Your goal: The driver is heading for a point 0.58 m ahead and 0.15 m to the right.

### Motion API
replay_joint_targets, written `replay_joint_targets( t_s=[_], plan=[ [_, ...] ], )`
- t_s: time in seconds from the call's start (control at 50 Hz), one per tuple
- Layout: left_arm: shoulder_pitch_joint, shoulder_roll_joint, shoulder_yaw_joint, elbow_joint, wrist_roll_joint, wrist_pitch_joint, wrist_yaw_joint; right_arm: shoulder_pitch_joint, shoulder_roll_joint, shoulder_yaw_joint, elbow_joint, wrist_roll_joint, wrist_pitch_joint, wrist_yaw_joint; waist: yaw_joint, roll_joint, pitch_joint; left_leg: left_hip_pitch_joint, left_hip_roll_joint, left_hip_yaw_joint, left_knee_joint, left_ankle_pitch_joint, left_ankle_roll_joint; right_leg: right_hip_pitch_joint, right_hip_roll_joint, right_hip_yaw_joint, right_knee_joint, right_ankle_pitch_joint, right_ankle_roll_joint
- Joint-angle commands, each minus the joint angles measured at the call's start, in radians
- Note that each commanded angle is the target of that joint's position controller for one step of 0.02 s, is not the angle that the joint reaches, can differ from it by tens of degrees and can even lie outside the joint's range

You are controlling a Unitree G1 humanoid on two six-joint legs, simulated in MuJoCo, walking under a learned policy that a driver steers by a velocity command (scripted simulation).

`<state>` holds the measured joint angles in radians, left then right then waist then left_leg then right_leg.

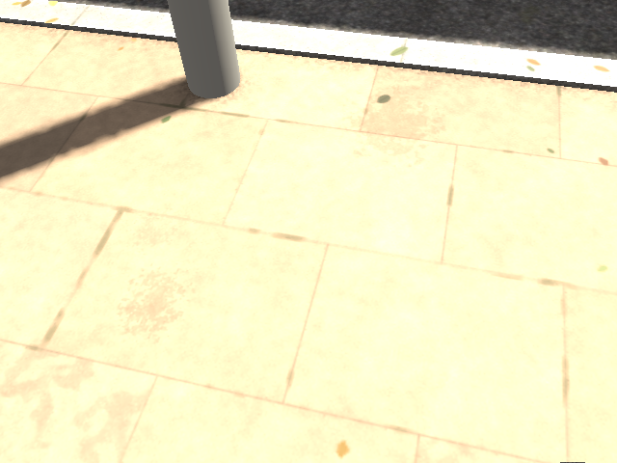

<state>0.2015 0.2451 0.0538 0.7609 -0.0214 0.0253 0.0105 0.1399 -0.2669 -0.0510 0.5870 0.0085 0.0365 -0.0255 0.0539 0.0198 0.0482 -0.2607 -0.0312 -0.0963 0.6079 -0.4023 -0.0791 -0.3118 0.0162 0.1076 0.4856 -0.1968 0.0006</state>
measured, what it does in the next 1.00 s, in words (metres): steps on the spot, turning right: left foot, then right foot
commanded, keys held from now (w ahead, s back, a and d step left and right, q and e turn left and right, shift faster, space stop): e+shift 0.56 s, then q+shift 0.44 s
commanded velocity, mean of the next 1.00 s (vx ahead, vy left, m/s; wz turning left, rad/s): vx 0.00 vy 0.00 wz -0.35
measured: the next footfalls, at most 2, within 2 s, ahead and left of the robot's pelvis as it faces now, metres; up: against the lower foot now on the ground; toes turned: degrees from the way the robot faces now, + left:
left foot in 0.04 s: +0.01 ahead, +0.13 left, +0.00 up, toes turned -7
right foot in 0.42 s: +0.00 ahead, -0.15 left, +0.00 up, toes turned -24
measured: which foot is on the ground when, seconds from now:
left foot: up 0.00-0.02, down 0.04-0.42, up 0.44-0.86, down 0.88-1.00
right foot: down 0.00-0.04, up 0.06-0.40, down 0.42-0.90, up 0.92-1.00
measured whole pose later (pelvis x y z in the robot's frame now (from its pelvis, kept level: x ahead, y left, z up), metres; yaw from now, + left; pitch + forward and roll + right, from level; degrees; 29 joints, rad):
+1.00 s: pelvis +0.02 -0.04 -0.01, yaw -20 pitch +2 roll -1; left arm 0.06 0.28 0.06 0.65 0.01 0.03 0.04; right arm 0.27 -0.30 -0.07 0.66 0.00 -0.01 -0.01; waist -0.04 -0.03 0.06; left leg -0.32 -0.02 -0.06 0.57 -0.28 0.02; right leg -0.44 0.08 0.06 1.00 -0.53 0.02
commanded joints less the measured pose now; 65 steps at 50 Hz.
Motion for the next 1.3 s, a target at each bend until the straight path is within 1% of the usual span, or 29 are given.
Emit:
replay_joint_targets(
  t_s=[0.02,0.04,0.06,0.08,0.1,0.14,0.28,0.38,0.4,0.42,0.44,0.46,0.5,0.52,0.58,0.7,0.76,0.86,0.9,0.92,0.94,0.96,1.0,1.1,1.22,1.24,1.26,1.28,1.3],
  plan=[
    [-0.043,0.231,0.067,-0.08,-0.032,-0.012,0.009,0.094,-0.132,-0.054,-0.029,0.009,-0.023,-0.012,-0.068,-0.217,-0.129,0.131,-0.023,0.033,-0.29,0.182,0.055,0.097,-0.147,0.306,-0.087,0.252,-0.148],
    [-0.044,0.192,0.058,-0.087,-0.029,-0.018,0.012,0.138,-0.165,-0.064,-0.022,-0.001,-0.022,-0.019,-0.078,-0.152,-0.173,0.275,0.08,-0.016,-0.262,0.265,0.095,-0.026,-0.111,0.264,-0.018,0.132,-0.096],
    [-0.057,0.126,0.044,-0.121,-0.021,-0.031,0.007,0.128,-0.25,-0.086,-0.011,-0.033,-0.011,-0.021,-0.054,0.146,-0.149,0.307,0.274,-0.183,-0.231,0.473,0.208,-0.239,0.012,0.07,0.147,-0.101,-0.023],
    [-0.051,0.16,0.055,-0.12,-0.015,-0.039,0.005,0.083,-0.214,-0.082,-0.025,-0.059,-0.013,-0.014,-0.071,0.252,-0.148,0.251,0.42,-0.282,-0.266,0.622,0.327,-0.307,0.027,-0.033,0.342,-0.391,0.025],
    [-0.048,0.213,0.077,-0.11,-0.012,-0.034,0.003,0.049,-0.152,-0.062,-0.045,-0.064,-0.023,-0.015,-0.072,0.179,-0.128,0.221,0.435,-0.258,-0.276,0.708,0.355,-0.324,-0.01,-0.026,0.549,-0.414,0.055],
    [0.015,0.189,0.085,-0.079,-0.011,0.003,0.01,-0.06,-0.103,-0.048,-0.057,-0.032,-0.039,-0.022,-0.019,0.129,-0.09,0.197,0.335,-0.096,-0.253,0.694,0.282,-0.351,-0.038,-0.029,0.68,-0.31,0.087],
    [-0.1,0.107,0.041,-0.196,-0.008,0.023,-0.039,-0.003,-0.171,-0.078,-0.008,-0.018,-0.029,-0.026,-0.092,0.143,-0.094,0.216,0.33,0.086,-0.239,0.656,0.28,-0.268,-0.089,-0.144,0.394,-0.162,0.094],
    [-0.015,0.161,0.073,-0.207,-0.01,0.051,-0.051,-0.031,-0.197,-0.093,0.01,0.027,-0.051,0.008,-0.032,0.138,-0.113,0.145,0.349,0.183,-0.084,0.626,0.197,-0.023,-0.031,-0.227,0.117,-0.059,0.006],
    [0.06,0.194,0.094,-0.186,-0.006,0.051,-0.037,0.004,-0.168,-0.088,0.03,0.027,-0.057,0.015,-0.002,0.071,-0.145,0.07,0.3,0.244,0.066,0.604,0.14,0.135,0.003,-0.206,0.02,0.041,-0.036],
    [0.144,0.311,0.131,-0.186,-0.006,0.044,-0.015,0.023,-0.136,-0.079,0.015,0.002,-0.064,0.02,0.027,-0.147,-0.17,-0.19,0.197,0.296,0.348,0.282,0.044,0.371,-0.129,0.049,-0.049,0.477,-0.127],
    [0.119,0.42,0.137,-0.227,0.028,0.023,-0.012,-0.027,-0.067,-0.049,-0.064,-0.042,-0.071,0.015,-0.014,-0.39,-0.252,-0.48,0.024,0.18,0.62,-0.341,-0.019,0.463,-0.391,0.513,-0.067,0.705,-0.375],
    [0.121,0.348,0.12,-0.229,0.04,-0.007,-0.027,-0.095,-0.131,-0.063,-0.054,-0.031,-0.068,0.008,0.058,-0.211,-0.313,-0.494,0.041,0.01,0.714,-0.316,-0.007,0.415,-0.409,0.489,-0.12,0.532,-0.41],
    [0.024,0.285,0.098,-0.216,0.006,-0.025,-0.013,-0.104,-0.15,-0.069,-0.043,-0.013,-0.065,-0.008,-0.012,-0.107,-0.16,-0.498,0.073,-0.01,0.628,-0.123,0.035,0.277,-0.281,0.331,-0.149,0.248,-0.284],
    [-0.04,0.259,0.087,-0.23,-0.008,-0.016,-0.002,-0.094,-0.165,-0.076,-0.035,-0.025,-0.061,-0.019,-0.04,-0.103,-0.125,-0.473,0.079,-0.012,0.561,-0.046,0.036,0.211,-0.243,0.292,-0.152,0.207,-0.242],
    [-0.104,0.236,0.07,-0.255,0.014,0.0,0.025,-0.006,-0.139,-0.071,0.013,-0.025,-0.054,-0.009,-0.083,-0.123,-0.165,-0.355,0.034,0.025,0.528,0.088,0.009,0.124,-0.19,0.204,-0.139,0.274,-0.221],
    [-0.099,0.11,0.006,-0.2,0.049,-0.011,0.019,0.014,-0.069,-0.025,0.048,-0.01,-0.035,0.007,-0.044,-0.157,-0.171,-0.149,0.11,0.056,0.251,0.149,-0.009,0.063,-0.177,0.099,-0.138,0.165,-0.204],
    [-0.094,0.16,0.013,-0.17,0.059,-0.018,0.002,-0.017,-0.125,-0.034,0.025,0.006,-0.035,0.015,-0.013,-0.177,-0.076,-0.108,0.095,0.089,0.165,0.085,0.02,0.022,-0.21,0.124,-0.16,0.016,-0.224],
    [-0.091,0.208,0.038,-0.151,0.016,0.002,0.027,0.056,-0.14,-0.038,0.013,0.016,-0.048,0.028,-0.05,-0.124,-0.063,-0.122,0.06,0.127,-0.022,0.13,0.078,0.158,-0.26,0.126,-0.03,0.304,-0.21],
    [-0.07,0.172,0.04,-0.168,0.028,-0.005,0.037,0.091,-0.227,-0.061,0.005,0.003,-0.052,0.024,-0.028,0.063,-0.095,-0.016,0.164,-0.091,-0.122,0.587,0.162,0.086,-0.119,-0.015,0.18,0.148,-0.094],
    [-0.144,0.152,0.038,-0.206,0.048,-0.013,0.037,0.108,-0.274,-0.079,0.006,0.009,-0.053,0.02,-0.036,0.227,-0.085,0.05,0.284,-0.331,-0.188,0.703,0.3,-0.089,0.046,-0.137,0.335,-0.051,0.001],
    [-0.237,0.137,0.033,-0.233,0.049,-0.02,0.037,0.192,-0.255,-0.077,0.013,-0.011,-0.057,0.018,-0.121,0.279,-0.099,0.171,0.367,-0.498,-0.268,0.736,0.411,-0.276,0.114,-0.078,0.524,-0.43,0.029],
    [-0.222,0.13,0.036,-0.231,0.036,-0.022,0.031,0.205,-0.242,-0.074,0.02,-0.024,-0.067,0.013,-0.115,0.203,-0.137,0.226,0.362,-0.477,-0.261,0.708,0.411,-0.328,0.085,-0.005,0.665,-0.468,0.031],
    [-0.178,0.12,0.038,-0.205,0.023,-0.017,0.022,0.101,-0.227,-0.077,-0.001,0.007,-0.063,0.0,-0.058,0.08,-0.134,0.224,0.27,-0.344,-0.218,0.683,0.318,-0.352,0.045,0.019,0.655,-0.348,0.043],
    [-0.184,0.076,0.029,-0.187,0.012,-0.036,0.001,0.055,-0.221,-0.089,-0.033,0.017,-0.004,-0.027,-0.061,0.119,-0.185,0.179,0.175,-0.315,-0.191,0.622,0.266,-0.193,0.076,-0.013,0.318,-0.208,0.081],
    [-0.041,0.146,0.063,-0.13,0.007,-0.053,-0.011,-0.018,-0.213,-0.09,-0.07,0.037,0.012,-0.016,-0.017,0.17,-0.174,-0.002,0.099,-0.407,-0.148,0.34,0.193,0.126,0.062,-0.027,-0.126,0.024,0.045],
    [-0.012,0.202,0.08,-0.128,0.016,-0.05,-0.003,0.026,-0.166,-0.076,-0.068,0.027,0.012,-0.015,-0.035,0.063,-0.199,-0.12,0.033,-0.344,-0.018,0.077,0.143,0.263,-0.105,0.11,-0.171,0.022,-0.014],
    [-0.058,0.28,0.088,-0.144,0.044,-0.038,0.001,0.094,-0.117,-0.064,-0.08,0.02,0.007,-0.01,-0.103,-0.257,-0.162,-0.341,-0.129,-0.14,0.208,-0.236,0.086,0.297,-0.338,0.407,-0.217,0.096,-0.163],
    [-0.089,0.245,0.08,-0.164,0.076,-0.048,-0.001,0.1,-0.205,-0.087,-0.077,0.006,-0.007,-0.006,-0.101,-0.262,-0.12,-0.388,-0.028,-0.118,0.43,-0.224,0.047,0.197,-0.441,0.492,-0.245,0.1,-0.253],
    [-0.141,0.183,0.063,-0.182,0.07,-0.053,0.007,0.086,-0.265,-0.106,-0.056,0.013,-0.006,-0.003,-0.107,-0.175,-0.083,-0.376,0.016,-0.085,0.521,-0.14,0.032,0.142,-0.386,0.37,-0.236,0.066,-0.241]
  ],
)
